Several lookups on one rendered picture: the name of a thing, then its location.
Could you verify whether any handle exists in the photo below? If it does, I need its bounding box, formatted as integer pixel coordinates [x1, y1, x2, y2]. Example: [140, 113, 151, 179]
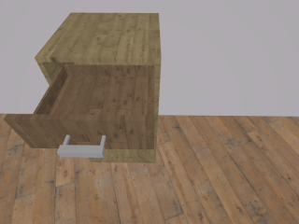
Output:
[57, 134, 107, 158]

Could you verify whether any drawer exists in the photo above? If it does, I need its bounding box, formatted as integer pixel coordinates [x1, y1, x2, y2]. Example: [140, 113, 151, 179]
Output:
[4, 64, 155, 150]

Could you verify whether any cabinet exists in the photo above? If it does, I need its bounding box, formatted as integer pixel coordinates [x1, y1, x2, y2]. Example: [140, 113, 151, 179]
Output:
[35, 12, 162, 163]

